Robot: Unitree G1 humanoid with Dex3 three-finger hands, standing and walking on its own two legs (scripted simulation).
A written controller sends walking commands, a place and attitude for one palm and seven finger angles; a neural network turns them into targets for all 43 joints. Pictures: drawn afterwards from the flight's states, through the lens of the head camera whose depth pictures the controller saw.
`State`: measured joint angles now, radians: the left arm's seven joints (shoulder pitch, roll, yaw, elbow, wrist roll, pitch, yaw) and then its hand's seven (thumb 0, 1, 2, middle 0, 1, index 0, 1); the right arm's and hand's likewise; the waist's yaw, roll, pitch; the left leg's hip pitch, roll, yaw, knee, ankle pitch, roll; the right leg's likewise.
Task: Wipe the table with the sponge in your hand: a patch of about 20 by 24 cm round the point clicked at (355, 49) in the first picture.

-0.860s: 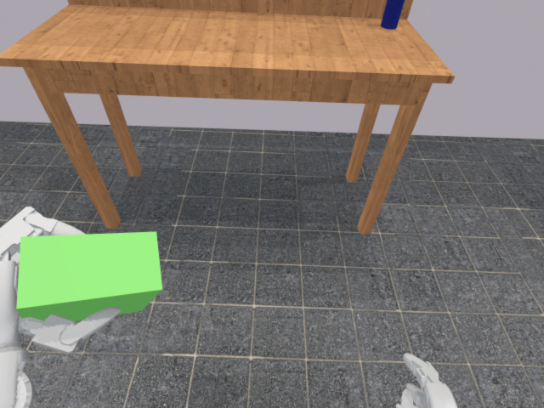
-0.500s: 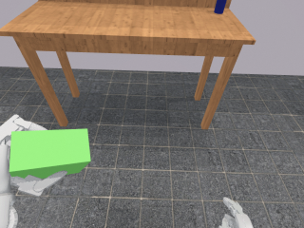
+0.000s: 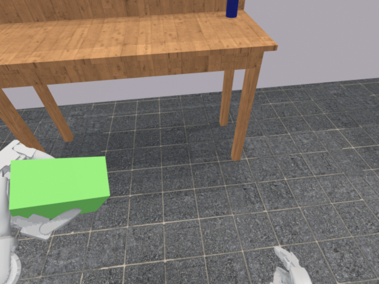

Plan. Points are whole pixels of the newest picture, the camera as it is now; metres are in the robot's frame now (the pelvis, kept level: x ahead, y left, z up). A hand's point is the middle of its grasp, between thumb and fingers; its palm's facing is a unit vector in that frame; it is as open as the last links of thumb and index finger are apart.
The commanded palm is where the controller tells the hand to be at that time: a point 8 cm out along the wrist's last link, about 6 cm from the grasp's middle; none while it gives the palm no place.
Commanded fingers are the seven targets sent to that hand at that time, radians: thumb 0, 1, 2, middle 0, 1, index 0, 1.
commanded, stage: walk to a spot facing it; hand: left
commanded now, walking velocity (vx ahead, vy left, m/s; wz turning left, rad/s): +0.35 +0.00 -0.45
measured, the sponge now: (74, 188) +0.23 +0.21 +0.16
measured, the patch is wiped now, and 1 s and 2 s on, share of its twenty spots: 0.00 0.00 0.00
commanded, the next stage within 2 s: take the last steps up to it in 0.86 s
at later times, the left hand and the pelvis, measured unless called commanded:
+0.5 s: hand (122, 118) +0.37 +0.17 +0.19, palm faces +0.27 -0.84 -0.48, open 10.5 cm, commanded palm +0.32 +0.22 +0.19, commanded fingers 0.00 0.10 1.30 -1.20 -1.60 -1.20 -1.60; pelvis +0.13 -0.04 +0.01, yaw -8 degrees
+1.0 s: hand (169, 71) +0.56 +0.10 +0.19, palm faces +0.22 -0.87 -0.44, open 10.5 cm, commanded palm +0.52 +0.14 +0.19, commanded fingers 0.00 0.10 1.30 -1.20 -1.60 -1.20 -1.60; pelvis +0.29 -0.09 +0.02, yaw -15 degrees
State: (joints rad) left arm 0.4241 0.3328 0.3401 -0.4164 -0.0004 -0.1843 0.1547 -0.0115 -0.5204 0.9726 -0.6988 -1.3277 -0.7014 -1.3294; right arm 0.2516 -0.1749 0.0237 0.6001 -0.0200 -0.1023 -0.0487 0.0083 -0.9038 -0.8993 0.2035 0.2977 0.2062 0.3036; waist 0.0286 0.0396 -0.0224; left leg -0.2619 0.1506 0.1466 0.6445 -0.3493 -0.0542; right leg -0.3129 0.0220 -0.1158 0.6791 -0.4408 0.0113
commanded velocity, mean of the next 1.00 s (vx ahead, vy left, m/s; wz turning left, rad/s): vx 0.32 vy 0.00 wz -0.20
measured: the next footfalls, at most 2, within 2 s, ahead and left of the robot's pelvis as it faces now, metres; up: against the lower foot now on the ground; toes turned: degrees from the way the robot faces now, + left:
left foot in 0.60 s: +0.30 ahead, +0.06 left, +0.00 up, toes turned +2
right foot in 1.06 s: +0.39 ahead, -0.23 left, +0.00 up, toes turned -25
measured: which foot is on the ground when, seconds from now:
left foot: down 0.00-0.02, up 0.04-0.58, down 0.60-1.00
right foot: down 0.00-0.60, up 0.62-1.00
